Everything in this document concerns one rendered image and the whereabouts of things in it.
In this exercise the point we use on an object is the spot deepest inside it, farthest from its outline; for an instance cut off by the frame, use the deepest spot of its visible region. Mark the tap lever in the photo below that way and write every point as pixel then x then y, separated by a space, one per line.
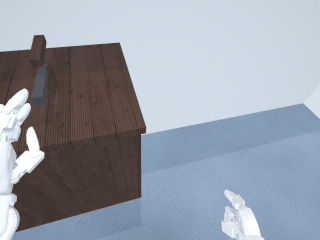
pixel 38 96

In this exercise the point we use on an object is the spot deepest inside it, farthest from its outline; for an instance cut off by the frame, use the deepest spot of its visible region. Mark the left robot hand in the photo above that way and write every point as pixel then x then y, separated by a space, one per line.
pixel 12 115

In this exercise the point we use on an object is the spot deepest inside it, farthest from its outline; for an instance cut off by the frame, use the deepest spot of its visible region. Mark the counter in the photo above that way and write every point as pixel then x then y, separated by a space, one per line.
pixel 89 130

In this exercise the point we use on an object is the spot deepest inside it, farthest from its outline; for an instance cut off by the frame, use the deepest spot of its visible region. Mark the robot left forearm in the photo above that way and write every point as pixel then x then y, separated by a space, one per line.
pixel 9 216

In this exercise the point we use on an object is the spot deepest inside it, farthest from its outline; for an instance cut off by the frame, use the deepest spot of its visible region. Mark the right robot hand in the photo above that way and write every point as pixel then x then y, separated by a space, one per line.
pixel 244 222

